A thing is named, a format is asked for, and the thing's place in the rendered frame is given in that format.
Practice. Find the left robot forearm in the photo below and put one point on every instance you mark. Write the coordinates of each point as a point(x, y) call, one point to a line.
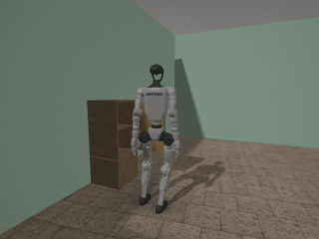
point(136, 126)

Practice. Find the robot right upper arm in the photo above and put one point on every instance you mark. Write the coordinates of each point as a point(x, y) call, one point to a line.
point(171, 101)

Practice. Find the right robot thigh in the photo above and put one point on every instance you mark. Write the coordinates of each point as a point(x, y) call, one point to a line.
point(167, 152)

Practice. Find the robot left upper arm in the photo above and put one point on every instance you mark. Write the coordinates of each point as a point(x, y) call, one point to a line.
point(139, 101)

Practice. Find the robot left shin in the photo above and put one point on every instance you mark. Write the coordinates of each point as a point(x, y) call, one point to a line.
point(145, 179)

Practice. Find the right robot hand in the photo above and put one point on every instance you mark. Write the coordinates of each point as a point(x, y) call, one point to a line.
point(176, 147)

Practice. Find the left robot hand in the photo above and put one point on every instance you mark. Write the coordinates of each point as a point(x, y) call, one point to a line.
point(134, 145)

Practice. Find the right robot forearm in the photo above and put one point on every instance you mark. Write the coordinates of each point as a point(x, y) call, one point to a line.
point(174, 126)

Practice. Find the cupboard door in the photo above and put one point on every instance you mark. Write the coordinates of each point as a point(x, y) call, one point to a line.
point(145, 123)

